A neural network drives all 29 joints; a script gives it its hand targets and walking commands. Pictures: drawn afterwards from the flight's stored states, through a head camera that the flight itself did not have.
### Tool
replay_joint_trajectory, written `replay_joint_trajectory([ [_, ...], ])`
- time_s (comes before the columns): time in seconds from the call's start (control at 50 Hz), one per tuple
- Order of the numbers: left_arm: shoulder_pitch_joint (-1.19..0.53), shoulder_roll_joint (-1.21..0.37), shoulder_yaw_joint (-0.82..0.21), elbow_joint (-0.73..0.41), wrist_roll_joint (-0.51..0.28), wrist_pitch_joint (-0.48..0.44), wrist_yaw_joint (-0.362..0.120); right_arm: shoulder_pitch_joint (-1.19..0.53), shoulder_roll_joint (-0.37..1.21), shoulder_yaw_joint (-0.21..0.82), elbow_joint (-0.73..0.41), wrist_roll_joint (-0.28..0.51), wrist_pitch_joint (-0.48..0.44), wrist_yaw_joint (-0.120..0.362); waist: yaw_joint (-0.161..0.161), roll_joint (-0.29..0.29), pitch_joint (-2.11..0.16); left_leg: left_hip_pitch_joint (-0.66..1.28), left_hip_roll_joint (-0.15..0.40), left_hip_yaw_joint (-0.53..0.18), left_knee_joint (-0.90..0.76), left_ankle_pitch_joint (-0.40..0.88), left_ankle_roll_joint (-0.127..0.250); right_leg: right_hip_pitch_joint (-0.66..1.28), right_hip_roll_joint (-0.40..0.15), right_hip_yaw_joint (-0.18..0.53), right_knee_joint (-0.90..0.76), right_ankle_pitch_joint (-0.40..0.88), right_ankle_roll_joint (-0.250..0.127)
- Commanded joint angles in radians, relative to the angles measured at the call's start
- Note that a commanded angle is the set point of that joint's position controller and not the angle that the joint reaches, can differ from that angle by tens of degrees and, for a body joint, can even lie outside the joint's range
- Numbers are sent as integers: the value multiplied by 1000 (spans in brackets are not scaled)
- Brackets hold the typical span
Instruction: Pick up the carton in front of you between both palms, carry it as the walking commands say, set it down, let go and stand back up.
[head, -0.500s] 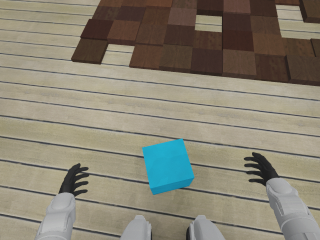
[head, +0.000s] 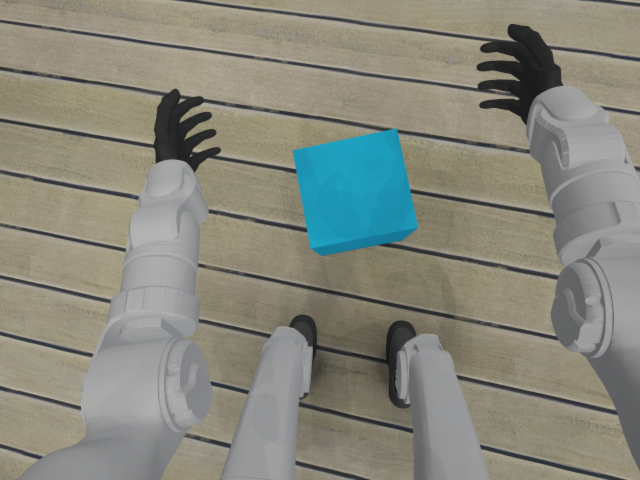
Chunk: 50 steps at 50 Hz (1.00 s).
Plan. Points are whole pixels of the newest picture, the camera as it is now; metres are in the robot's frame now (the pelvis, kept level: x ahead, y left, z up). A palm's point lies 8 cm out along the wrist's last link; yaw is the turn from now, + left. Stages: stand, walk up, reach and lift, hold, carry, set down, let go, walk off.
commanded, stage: reach and lift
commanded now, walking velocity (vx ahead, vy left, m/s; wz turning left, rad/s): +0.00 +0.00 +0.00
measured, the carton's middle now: (354, 200) +0.51 +0.02 -0.53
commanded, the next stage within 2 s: none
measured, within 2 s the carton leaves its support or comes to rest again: leaves its support in 1.76 s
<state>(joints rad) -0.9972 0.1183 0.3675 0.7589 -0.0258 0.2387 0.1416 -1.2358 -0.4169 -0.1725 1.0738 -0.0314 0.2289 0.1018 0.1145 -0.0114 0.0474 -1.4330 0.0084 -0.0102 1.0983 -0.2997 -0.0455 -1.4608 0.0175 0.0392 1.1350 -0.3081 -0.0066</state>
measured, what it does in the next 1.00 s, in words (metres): lowers itself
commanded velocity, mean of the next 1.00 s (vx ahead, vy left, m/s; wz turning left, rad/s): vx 0.00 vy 0.00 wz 0.00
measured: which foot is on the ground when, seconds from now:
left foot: down 0.00-1.00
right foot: down 0.00-1.00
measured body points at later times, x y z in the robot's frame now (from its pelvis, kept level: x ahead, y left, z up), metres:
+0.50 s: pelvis +0.02 +0.00 -0.11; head +0.36 -0.01 +0.18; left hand +0.49 +0.22 -0.27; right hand +0.56 -0.16 -0.29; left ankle +0.10 +0.15 -0.62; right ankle +0.09 -0.11 -0.62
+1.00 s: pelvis -0.03 +0.00 -0.27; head +0.35 +0.00 -0.04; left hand +0.49 +0.21 -0.46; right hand +0.56 -0.15 -0.47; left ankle +0.09 +0.14 -0.62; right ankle +0.09 -0.11 -0.62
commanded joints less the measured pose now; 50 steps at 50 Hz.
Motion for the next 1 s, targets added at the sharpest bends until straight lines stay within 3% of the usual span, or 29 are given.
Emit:
replay_joint_trajectory([
  [0.0,-233,85,52,-115,33,-33,1,-339,-122,-35,-74,-36,-31,1,26,-121,-980,323,-73,109,-88,59,-27,578,49,-28,-110,51,15],
  [0.12,-165,38,105,-165,89,-88,-27,-296,-53,-80,-113,-94,-67,-12,30,-147,-1085,228,-86,123,-58,255,-31,658,53,-12,-49,351,22],
  [0.2,-112,8,129,-128,114,-141,-49,-225,19,-105,-114,-116,-104,-27,22,-144,-1027,64,-85,117,6,318,-37,571,44,9,28,492,24],
  [0.26,-80,-2,135,-80,116,-173,-56,-165,55,-114,-104,-124,-126,-44,8,-133,-998,-43,-84,106,82,324,-46,455,37,20,106,525,29],
  [0.38,-106,30,97,-40,63,-206,-41,-164,16,-76,-128,-74,-159,-89,-18,-105,-1050,-153,-88,89,297,321,-64,190,43,8,296,429,32],
  [0.48,-152,87,2,-49,-41,-210,-5,-245,-56,34,-177,36,-169,-114,-12,-132,-1209,-153,-83,98,468,324,-60,160,41,-12,471,389,33],
  [0.58,-269,150,-63,-86,-123,-186,29,-370,-134,117,-196,134,-151,-127,-5,-157,-1280,-169,-76,114,594,213,-52,133,33,-35,597,244,31],
  [0.64,-348,165,-88,-68,-153,-162,43,-436,-162,146,-155,173,-132,-130,-6,-155,-1234,-193,-67,121,645,106,-47,69,25,-48,642,114,30],
  [0.76,-472,171,-96,77,-151,-152,45,-522,-180,173,16,191,-128,-119,-5,-111,-999,-247,-45,116,733,-51,-38,-146,-1,-41,705,-100,21],
  [0.88,-563,197,-94,195,-145,-192,33,-598,-198,192,108,203,-166,-119,-6,-83,-879,-266,-35,94,827,-24,-32,-244,-20,-16,787,-101,14],
  [0.98,-624,226,-133,187,-189,-226,40,-668,-229,231,54,243,-200,-136,-13,-88,-956,-223,-38,92,891,64,-26,-214,-24,-15,856,-16,19],
])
